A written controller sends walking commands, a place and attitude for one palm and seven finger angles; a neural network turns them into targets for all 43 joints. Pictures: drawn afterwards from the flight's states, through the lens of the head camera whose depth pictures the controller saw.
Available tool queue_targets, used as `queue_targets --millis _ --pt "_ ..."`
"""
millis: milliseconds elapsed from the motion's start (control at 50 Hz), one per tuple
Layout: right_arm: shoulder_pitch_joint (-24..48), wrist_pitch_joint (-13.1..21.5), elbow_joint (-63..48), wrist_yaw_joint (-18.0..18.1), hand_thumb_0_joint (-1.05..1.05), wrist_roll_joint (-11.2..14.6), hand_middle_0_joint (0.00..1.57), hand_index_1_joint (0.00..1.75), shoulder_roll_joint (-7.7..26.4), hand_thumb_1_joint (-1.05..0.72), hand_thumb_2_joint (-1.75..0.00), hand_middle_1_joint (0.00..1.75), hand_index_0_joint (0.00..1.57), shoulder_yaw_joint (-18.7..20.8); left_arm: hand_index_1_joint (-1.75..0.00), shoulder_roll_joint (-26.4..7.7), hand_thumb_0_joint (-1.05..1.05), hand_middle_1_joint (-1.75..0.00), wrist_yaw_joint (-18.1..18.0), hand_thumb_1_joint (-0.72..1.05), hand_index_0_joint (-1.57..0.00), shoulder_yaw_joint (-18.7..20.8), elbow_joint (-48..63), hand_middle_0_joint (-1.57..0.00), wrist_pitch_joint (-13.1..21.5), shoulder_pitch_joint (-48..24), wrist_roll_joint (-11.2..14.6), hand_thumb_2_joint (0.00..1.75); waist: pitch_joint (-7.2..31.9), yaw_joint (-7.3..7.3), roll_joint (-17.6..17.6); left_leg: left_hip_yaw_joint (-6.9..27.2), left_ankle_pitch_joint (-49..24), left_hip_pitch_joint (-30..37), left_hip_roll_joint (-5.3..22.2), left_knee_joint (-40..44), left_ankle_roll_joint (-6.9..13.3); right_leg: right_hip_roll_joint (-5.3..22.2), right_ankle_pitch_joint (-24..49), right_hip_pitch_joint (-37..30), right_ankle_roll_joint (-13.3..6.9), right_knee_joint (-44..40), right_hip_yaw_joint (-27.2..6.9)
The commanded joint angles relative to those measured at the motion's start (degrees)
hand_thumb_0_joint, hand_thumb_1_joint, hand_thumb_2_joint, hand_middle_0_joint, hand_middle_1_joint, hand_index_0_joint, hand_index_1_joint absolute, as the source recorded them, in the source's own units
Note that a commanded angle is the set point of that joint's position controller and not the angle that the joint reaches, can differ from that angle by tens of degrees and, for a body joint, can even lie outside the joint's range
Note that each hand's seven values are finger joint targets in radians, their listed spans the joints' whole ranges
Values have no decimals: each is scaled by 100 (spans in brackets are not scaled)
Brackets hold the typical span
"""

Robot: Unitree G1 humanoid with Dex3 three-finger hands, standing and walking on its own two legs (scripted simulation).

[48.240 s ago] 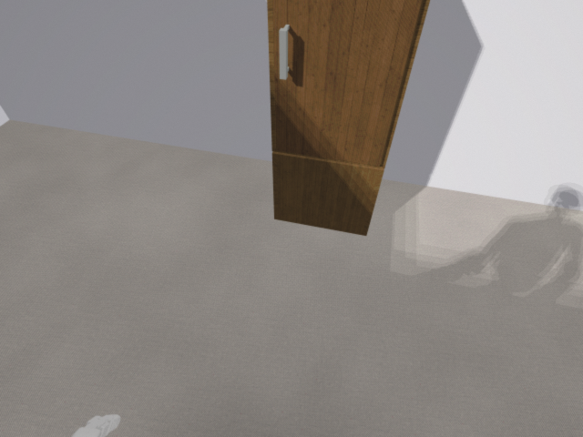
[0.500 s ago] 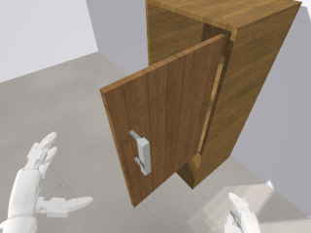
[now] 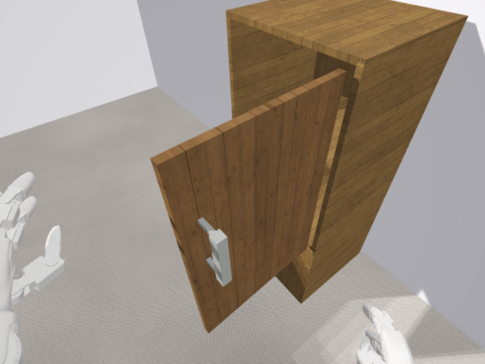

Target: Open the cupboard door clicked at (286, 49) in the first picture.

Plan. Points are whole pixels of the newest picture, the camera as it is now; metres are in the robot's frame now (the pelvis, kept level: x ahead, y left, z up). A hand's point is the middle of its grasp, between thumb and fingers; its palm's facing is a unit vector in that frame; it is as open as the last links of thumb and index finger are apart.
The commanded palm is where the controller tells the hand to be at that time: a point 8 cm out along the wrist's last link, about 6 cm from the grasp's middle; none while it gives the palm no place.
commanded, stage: draw the hand back to the body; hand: left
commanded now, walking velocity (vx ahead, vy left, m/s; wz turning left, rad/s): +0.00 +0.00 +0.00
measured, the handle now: (214, 252) +0.29 +0.10 +0.03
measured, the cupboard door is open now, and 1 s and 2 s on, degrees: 93 93 93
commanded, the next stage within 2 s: step back with the hand held close in 0.32 s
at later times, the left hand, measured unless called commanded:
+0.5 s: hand (58, 259) +0.18 +0.26 +0.16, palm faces +0.46 -0.79 -0.41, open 7.4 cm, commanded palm +0.13 +0.29 +0.17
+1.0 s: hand (13, 312) +0.12 +0.28 +0.15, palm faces +0.39 -0.77 -0.50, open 7.4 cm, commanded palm +0.06 +0.32 +0.17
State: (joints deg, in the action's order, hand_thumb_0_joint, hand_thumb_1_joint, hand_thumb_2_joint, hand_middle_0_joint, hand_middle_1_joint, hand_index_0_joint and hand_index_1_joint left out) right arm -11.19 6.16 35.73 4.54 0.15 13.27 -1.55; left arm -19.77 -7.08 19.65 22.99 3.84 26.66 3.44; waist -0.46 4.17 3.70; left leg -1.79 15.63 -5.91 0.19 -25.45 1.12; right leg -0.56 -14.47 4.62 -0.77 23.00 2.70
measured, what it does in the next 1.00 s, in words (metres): shifts its weight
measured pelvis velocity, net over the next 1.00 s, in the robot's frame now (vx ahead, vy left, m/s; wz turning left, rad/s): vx -0.08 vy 0.02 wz -0.02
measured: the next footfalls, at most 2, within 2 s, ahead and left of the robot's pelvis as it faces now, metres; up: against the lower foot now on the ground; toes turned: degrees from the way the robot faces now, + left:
left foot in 1.42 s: -0.08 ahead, +0.13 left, +0.00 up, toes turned +4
right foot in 1.84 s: -0.31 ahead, -0.08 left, +0.00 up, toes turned -4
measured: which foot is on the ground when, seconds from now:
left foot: down 0.00-1.00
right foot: down 0.00-1.00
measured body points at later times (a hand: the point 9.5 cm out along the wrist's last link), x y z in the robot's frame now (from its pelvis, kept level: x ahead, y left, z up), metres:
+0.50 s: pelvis -0.01 -0.01 +0.00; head -0.03 -0.03 +0.45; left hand +0.15 +0.30 +0.19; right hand +0.18 -0.23 -0.09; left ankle -0.02 +0.10 -0.74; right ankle -0.02 -0.11 -0.74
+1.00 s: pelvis -0.08 +0.02 -0.01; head -0.07 +0.02 +0.44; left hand +0.09 +0.32 +0.18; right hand +0.09 -0.23 -0.08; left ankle -0.02 +0.10 -0.74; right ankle -0.02 -0.11 -0.74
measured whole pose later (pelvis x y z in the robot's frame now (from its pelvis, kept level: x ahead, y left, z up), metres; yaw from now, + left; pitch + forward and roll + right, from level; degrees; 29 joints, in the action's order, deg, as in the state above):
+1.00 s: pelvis -0.08 +0.02 -0.01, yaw -1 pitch -1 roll -1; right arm -11.5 1.4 30.9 4.6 0.9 13.5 0.7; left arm -23.3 -8.2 24.2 29.0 10.3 32.2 1.1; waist -2.3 0.2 0.9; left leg -3.5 10.8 -19.8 0.0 -31.0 3.2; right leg 0.0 -8.6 18.5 0.6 27.6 1.2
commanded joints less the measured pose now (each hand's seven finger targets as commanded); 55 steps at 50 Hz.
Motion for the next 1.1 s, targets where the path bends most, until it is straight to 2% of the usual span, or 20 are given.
queue_targets --millis 0,120,220,400,420,440,460,480,520,540,560,620,660,720,740,820,900,960,1020,1080 --pt "712 249 -865 23 0 1 20 30 568 -90 -90 30 20 237 -30 -821 0 -30 -26 90 -20 434 968 -20 325 -424 39 90 193 -50 -104 126 -1716 68 123 375 10 92 1426 6 -28 -350 -123" --pt "788 219 -875 33 0 -20 20 30 558 -90 -90 30 20 263 -30 -1008 0 -30 -34 90 -20 587 1070 -20 369 -485 35 90 391 1 -252 114 -1572 142 95 416 43 90 1374 -104 -16 -415 -163" --pt "820 255 -841 49 0 -14 20 30 509 -90 -90 30 20 248 -30 -1068 0 -30 -55 90 -20 629 1215 -20 413 -589 21 90 358 -3 142 82 -1474 177 68 419 28 107 1285 -81 -34 -500 -208" --pt "829 284 -779 29 0 -15 20 30 526 -90 -90 30 20 270 -30 -958 0 -30 -27 90 -20 562 961 -20 424 -453 32 90 203 -6 -117 105 -1396 164 85 498 38 79 1179 -35 -16 -562 -186" --pt "867 309 -809 33 0 -6 20 30 535 -90 -90 30 20 278 -30 -1128 0 -30 -38 90 -20 653 1380 -20 481 -887 41 90 407 -13 -79 101 -1416 254 77 467 52 93 1227 -82 -11 -563 -226" --pt "727 206 -1065 22 0 84 20 30 538 -90 -90 30 20 156 -30 -2064 0 -30 -118 90 -20 1552 1601 -20 778 -1856 -69 90 -302 -257 157 276 -955 -252 137 368 85 335 1404 504 -39 -799 -694" --pt "735 139 -901 51 0 21 20 30 543 -90 -90 30 20 254 -30 -1501 0 -30 -35 90 -20 1174 1050 -20 809 -951 -17 90 -79 -274 -398 334 -965 -250 188 196 101 471 1602 552 -36 -794 -720" --pt "750 66 -921 34 0 9 20 30 583 -90 -90 30 20 292 -30 -1246 0 -30 13 90 -20 957 814 -20 733 -376 -25 90 -8 -291 -621 291 -1105 -149 187 140 104 497 1820 606 -31 -768 -728" --pt "741 -60 -1012 10 0 6 20 30 648 -90 -90 30 20 331 -30 -1058 0 -30 57 90 -20 745 910 -20 706 -111 -45 90 219 -324 -421 216 -1321 -123 219 118 82 525 1973 594 9 -630 -650" --pt "759 -84 -1034 19 0 0 20 30 670 -90 -90 30 20 357 -30 -1030 0 -30 55 90 -20 717 1063 -20 748 -33 -55 90 403 -313 -69 206 -1559 -133 243 151 73 539 2127 459 6 -503 -574" --pt "714 -121 -1059 17 0 3 20 30 676 -90 -90 30 20 366 -30 -1058 0 -30 36 90 -20 763 1067 -20 748 152 -53 90 578 -315 15 205 -1753 -128 304 180 55 517 2164 404 16 -373 -559" --pt "696 -236 -1188 29 0 24 20 30 679 -90 -90 30 20 423 -30 -1260 0 -30 -17 90 -20 945 1372 -20 752 364 -57 90 967 -313 -225 203 -2116 -198 380 131 48 474 2473 260 58 -117 -506" --pt "693 -297 -1243 42 0 52 20 30 629 -90 -90 30 20 445 -30 -1364 0 -30 -52 90 -20 1084 1448 -20 746 501 -38 90 1077 -316 -433 234 -2099 -329 399 85 38 499 2534 183 50 -17 -528" --pt "692 -333 -1328 72 0 74 20 30 626 -90 -90 30 20 477 -30 -1517 0 -30 -110 90 -20 1251 1687 -20 795 526 -42 90 1052 -321 -440 275 -1995 -545 412 75 40 489 2505 257 50 134 -562" --pt "724 -342 -1314 89 0 60 20 30 633 -90 -90 30 20 478 -30 -1582 0 -30 -136 90 -20 1311 1700 -20 802 542 -48 90 1039 -311 -241 310 -1893 -659 423 116 53 489 2353 245 44 167 -556" --pt "654 -292 -1344 99 0 65 20 30 656 -90 -90 30 20 476 -30 -1434 0 -30 -183 90 -20 1200 1719 -20 853 577 -77 90 757 -327 10 414 -1130 -1191 517 291 126 379 1597 346 81 263 -587" --pt "569 -186 -1348 82 0 69 20 30 721 -90 -90 30 20 484 -30 -1315 0 -30 -225 90 -20 1114 1667 -20 939 478 -162 90 337 -387 7 596 779 -2066 571 506 255 369 315 442 63 203 -744" --pt "529 -96 -1362 90 0 43 20 30 765 -90 -90 30 20 490 -30 -1322 0 -30 -267 90 -20 1158 1703 -20 1038 354 -262 90 166 -396 99 814 1730 -2760 684 696 363 292 -425 290 88 382 -719" --pt "479 -3 -1381 90 0 26 20 30 804 -90 -90 30 20 507 -30 -1320 0 -30 -291 90 -20 1248 1744 -20 1122 246 -344 90 168 -377 286 1070 2351 -3403 889 973 486 103 -497 -79 132 923 -600" --pt "463 112 -1381 93 0 13 20 30 761 -90 -90 30 20 513 -30 -1403 0 -30 -295 90 -20 1378 1947 -20 1201 148 -376 90 418 -340 455 1347 2400 -3550 1109 1224 561 -109 166 -443 166 1638 -424"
